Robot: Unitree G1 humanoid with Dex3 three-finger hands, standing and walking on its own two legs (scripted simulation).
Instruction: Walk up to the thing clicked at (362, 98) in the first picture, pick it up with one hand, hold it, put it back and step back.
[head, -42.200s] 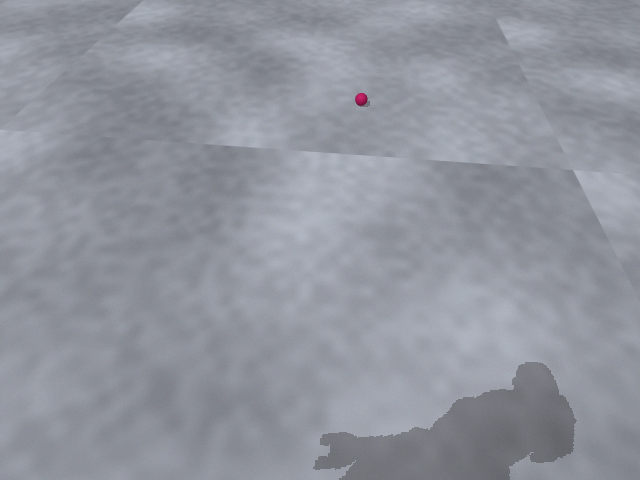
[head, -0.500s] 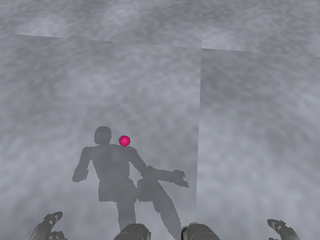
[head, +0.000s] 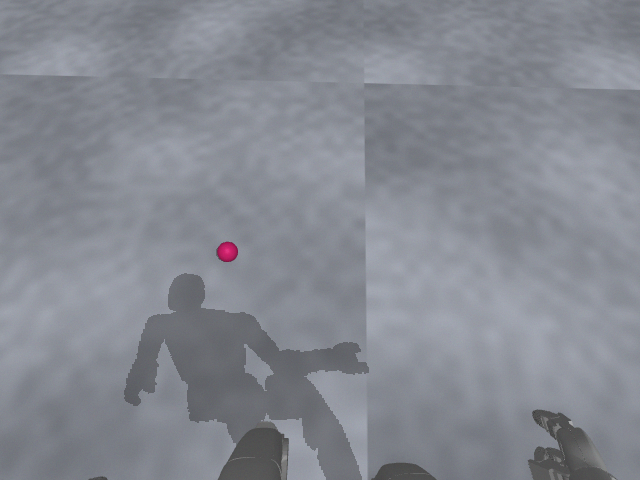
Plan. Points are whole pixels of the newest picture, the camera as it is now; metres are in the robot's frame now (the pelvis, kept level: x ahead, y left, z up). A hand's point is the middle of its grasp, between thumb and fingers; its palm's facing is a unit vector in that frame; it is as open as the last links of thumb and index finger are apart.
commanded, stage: step back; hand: left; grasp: from above
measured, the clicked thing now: (227, 251) +0.86 +0.35 -0.71
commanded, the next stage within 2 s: stand in 1.50 s
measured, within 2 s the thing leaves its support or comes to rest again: neither
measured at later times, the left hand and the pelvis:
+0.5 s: hand out of the picture -0.09 +0.27 -0.13, palm faces +0.08 -0.92 -0.39, open 7.4 cm; pelvis -0.17 -0.01 +0.01, yaw +4 degrees
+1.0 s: hand out of the picture -0.19 +0.28 -0.13, palm faces +0.07 -0.92 -0.38, open 7.4 cm; pelvis -0.21 +0.00 +0.02, yaw +4 degrees
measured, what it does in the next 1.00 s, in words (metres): walks backwards: left foot, then right foot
